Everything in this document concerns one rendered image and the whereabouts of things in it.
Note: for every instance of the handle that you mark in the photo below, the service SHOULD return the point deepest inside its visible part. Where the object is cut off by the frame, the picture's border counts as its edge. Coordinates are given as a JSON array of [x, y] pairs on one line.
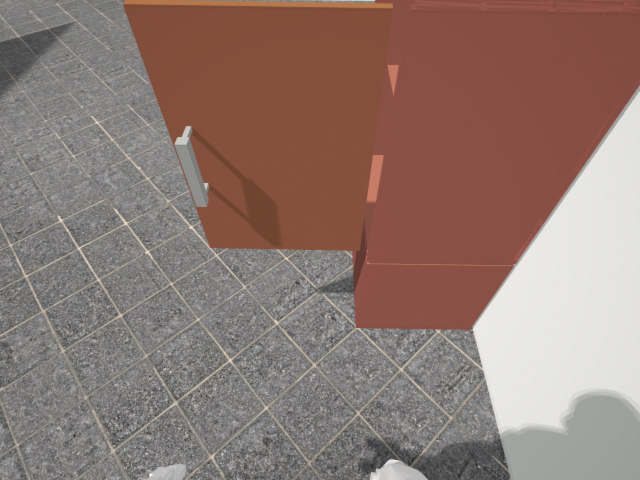
[[189, 164]]

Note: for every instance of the right robot shin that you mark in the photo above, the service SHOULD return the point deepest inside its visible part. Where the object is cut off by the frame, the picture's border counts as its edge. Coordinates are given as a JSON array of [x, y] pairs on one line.
[[393, 462]]

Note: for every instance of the cupboard door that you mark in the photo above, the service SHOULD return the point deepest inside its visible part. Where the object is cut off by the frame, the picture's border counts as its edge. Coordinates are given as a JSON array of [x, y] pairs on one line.
[[283, 99]]

